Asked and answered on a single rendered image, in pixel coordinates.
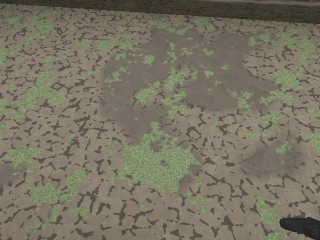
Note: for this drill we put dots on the robot right hand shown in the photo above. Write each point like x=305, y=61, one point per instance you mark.
x=309, y=226

